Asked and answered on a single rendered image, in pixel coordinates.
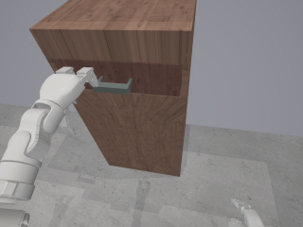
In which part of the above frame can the handle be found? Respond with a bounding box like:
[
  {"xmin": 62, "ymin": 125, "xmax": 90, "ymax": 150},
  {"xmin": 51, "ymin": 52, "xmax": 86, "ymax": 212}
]
[{"xmin": 92, "ymin": 76, "xmax": 133, "ymax": 95}]

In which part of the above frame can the right robot hand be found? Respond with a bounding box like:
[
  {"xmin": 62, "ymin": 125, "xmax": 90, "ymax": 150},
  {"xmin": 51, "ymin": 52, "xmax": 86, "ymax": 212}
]
[{"xmin": 228, "ymin": 199, "xmax": 264, "ymax": 227}]

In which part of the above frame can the robot left forearm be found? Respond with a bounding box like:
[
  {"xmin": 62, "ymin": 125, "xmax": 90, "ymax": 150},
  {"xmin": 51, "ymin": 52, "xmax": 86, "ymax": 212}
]
[{"xmin": 0, "ymin": 99, "xmax": 65, "ymax": 205}]

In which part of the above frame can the drawer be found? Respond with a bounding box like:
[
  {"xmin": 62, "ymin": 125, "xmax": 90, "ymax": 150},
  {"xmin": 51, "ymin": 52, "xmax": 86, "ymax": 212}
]
[{"xmin": 52, "ymin": 58, "xmax": 183, "ymax": 96}]

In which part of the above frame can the robot left upper arm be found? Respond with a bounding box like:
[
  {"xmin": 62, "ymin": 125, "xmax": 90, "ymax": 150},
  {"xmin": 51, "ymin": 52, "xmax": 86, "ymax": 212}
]
[{"xmin": 0, "ymin": 208, "xmax": 30, "ymax": 227}]

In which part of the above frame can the left robot hand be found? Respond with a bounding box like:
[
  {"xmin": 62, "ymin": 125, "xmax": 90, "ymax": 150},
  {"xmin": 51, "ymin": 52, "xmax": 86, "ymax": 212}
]
[{"xmin": 40, "ymin": 66, "xmax": 98, "ymax": 137}]

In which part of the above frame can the cabinet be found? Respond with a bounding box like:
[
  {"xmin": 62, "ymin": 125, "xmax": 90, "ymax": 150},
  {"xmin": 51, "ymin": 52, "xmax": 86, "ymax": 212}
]
[{"xmin": 29, "ymin": 0, "xmax": 197, "ymax": 177}]

